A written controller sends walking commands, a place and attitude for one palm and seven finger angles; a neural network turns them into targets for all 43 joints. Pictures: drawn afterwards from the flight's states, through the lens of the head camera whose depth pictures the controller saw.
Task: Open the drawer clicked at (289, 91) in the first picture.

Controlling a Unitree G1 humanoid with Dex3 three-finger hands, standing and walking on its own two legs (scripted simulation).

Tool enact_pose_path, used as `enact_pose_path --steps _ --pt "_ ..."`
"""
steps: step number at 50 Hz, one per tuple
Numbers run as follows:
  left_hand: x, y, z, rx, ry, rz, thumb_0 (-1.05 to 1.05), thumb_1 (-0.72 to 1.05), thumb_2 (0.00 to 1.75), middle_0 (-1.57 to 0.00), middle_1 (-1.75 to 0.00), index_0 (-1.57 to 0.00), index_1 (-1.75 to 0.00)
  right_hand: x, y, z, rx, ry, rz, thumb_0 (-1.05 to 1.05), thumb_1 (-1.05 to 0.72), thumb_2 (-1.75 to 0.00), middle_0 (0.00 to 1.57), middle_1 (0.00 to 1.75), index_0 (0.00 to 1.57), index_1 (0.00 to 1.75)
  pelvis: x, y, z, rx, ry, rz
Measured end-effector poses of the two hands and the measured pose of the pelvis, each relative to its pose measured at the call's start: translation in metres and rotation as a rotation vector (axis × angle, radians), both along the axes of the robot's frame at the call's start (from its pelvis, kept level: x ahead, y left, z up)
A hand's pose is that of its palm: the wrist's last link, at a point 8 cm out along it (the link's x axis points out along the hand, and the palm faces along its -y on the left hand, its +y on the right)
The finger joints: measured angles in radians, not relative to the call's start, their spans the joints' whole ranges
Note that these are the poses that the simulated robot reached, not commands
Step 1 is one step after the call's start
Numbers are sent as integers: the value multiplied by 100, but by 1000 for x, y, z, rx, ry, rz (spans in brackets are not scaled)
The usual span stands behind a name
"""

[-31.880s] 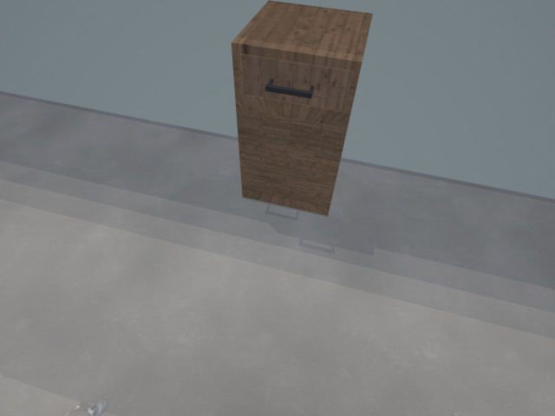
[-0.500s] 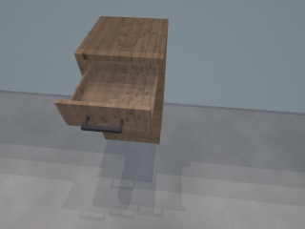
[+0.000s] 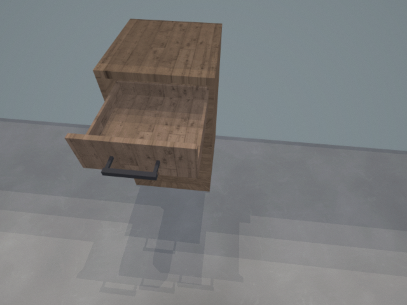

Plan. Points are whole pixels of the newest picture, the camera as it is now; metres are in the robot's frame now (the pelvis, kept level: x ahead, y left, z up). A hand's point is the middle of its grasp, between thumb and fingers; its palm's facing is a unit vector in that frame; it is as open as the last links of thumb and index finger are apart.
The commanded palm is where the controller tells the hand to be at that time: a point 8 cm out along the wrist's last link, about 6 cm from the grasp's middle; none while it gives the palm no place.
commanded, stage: look to check the result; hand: left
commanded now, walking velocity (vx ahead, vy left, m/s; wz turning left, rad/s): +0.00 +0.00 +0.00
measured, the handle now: (131, 168) +0.49 +0.25 -0.12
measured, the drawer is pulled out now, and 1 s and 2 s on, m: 0.30 0.30 0.30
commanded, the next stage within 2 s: stand and wait in 0.34 s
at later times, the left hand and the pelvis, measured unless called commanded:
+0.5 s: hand out of the picture +0.00 +0.15 -0.18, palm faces +0.05 -0.98 -0.18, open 7.4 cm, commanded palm none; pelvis +0.01 -0.01 +0.00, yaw +0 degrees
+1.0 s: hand out of the picture +0.00 +0.15 -0.18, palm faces +0.05 -0.98 -0.18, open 7.4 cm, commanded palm none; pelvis +0.02 -0.01 +0.00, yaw +0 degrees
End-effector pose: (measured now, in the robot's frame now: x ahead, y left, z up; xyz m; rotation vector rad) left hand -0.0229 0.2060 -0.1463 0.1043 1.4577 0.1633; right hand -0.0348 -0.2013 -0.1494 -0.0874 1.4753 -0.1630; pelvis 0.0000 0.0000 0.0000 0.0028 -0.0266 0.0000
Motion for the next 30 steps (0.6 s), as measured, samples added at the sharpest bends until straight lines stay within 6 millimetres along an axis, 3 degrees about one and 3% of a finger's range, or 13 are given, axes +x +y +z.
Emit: enact_pose_path --steps 30 --pt "16 -4 1 9 -8 0 1 91 90 -20 -30 -20 -30 13 -4 0 7 5 -2 0 -91 -90 20 30 20 30 12 -7 0 -1 1 3"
